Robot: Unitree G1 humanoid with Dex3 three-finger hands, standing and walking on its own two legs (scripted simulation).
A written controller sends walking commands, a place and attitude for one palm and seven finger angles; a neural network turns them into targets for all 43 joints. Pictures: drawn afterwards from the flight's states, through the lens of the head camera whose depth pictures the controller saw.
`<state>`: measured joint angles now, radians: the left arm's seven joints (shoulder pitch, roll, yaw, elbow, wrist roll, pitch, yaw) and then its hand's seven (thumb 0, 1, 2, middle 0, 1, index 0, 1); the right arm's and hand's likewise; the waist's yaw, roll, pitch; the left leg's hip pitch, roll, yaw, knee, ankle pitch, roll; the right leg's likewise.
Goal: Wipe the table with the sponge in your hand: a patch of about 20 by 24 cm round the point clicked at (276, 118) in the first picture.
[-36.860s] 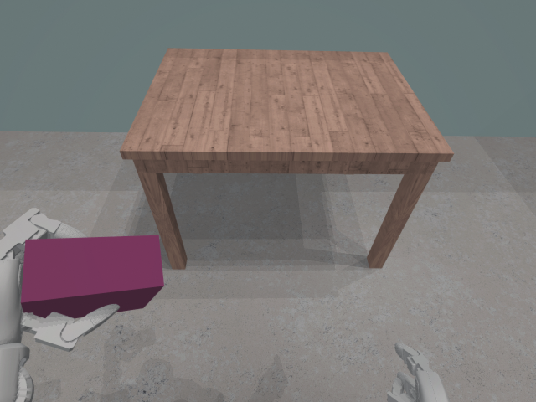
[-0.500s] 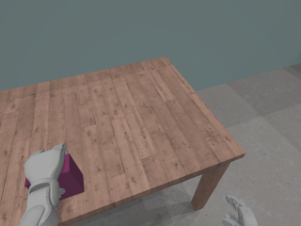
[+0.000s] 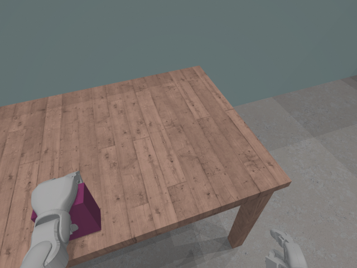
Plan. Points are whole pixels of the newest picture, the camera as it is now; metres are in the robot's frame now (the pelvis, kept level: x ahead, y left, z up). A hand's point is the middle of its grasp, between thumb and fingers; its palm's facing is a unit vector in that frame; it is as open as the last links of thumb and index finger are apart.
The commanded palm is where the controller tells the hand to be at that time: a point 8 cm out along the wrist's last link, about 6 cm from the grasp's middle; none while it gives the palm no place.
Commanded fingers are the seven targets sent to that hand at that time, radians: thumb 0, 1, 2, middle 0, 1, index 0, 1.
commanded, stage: lift the sponge slowly off the table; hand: left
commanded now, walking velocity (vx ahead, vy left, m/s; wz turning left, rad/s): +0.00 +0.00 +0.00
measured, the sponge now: (73, 218) +0.23 +0.30 -0.05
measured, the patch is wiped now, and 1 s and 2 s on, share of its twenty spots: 1.00 1.00 1.00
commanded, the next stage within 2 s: bring the sponge back beside the body in 1.70 s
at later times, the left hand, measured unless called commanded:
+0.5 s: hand (62, 208) +0.22 +0.30 +0.02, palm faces -0.07 -0.11 -0.99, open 10.3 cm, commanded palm +0.21 +0.29 +0.09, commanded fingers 0.00 0.10 1.30 -1.20 -1.60 -1.20 -1.60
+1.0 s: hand (59, 201) +0.22 +0.29 +0.06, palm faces -0.04 -0.10 -0.99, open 10.3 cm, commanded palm +0.20 +0.28 +0.12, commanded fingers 0.00 0.10 1.30 -1.20 -1.60 -1.20 -1.60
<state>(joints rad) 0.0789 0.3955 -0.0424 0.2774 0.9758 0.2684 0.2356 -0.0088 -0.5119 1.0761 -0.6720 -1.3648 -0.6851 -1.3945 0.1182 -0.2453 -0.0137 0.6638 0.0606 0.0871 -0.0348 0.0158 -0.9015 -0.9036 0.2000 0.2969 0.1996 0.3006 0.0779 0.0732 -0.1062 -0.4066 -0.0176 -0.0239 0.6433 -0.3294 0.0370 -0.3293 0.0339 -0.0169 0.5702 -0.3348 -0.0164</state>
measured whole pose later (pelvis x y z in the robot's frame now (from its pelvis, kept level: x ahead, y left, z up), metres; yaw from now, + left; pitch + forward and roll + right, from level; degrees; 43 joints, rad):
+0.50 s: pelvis +0.00 +0.00 +0.01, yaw +0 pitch +2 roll -2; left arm 0.11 0.40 -0.06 0.19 0.96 0.25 0.18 -0.01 -0.54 1.08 -0.71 -1.32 -0.73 -1.35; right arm 0.07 -0.24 -0.01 0.68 0.05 0.06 -0.05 0.02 -0.90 -0.90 0.20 0.30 0.20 0.30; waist 0.11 0.08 -0.07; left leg -0.31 -0.03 -0.03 0.58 -0.30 0.04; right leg -0.23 0.03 -0.02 0.51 -0.31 -0.01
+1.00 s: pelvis -0.01 -0.01 +0.01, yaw +0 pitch -1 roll -1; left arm 0.10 0.43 -0.06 0.09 0.94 0.30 0.10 -0.01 -0.54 1.07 -0.72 -1.32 -0.73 -1.35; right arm 0.05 -0.25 0.01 0.69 0.05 0.07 -0.05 0.02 -0.90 -0.90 0.20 0.30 0.20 0.30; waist 0.11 0.10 -0.04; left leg -0.21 -0.02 -0.03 0.48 -0.25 0.03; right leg -0.14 0.03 -0.01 0.42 -0.27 -0.03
